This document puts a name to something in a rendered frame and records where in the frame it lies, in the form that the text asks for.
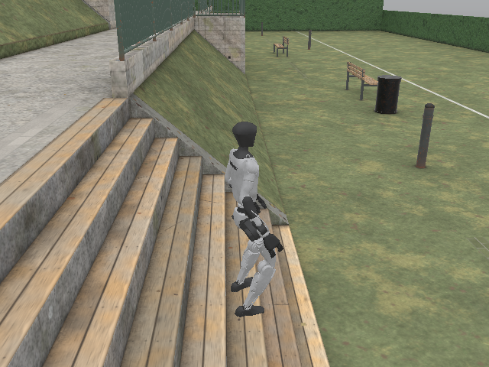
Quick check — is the robot right hand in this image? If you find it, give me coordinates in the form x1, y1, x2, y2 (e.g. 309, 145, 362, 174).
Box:
263, 233, 283, 258

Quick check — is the robot left upper arm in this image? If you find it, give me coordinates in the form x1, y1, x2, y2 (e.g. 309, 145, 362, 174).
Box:
225, 148, 237, 185

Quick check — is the robot left hand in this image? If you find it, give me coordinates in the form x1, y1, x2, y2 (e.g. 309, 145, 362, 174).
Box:
253, 194, 267, 213

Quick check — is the robot right shin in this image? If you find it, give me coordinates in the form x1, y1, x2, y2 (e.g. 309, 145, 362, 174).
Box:
243, 265, 276, 310

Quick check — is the robot right upper arm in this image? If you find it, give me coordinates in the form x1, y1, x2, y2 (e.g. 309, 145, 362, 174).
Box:
239, 159, 259, 206

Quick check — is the right robot forearm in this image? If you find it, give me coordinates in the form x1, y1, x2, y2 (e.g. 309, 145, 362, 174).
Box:
242, 196, 270, 238

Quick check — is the robot right foot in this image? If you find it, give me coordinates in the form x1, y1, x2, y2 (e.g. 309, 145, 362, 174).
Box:
235, 305, 264, 317

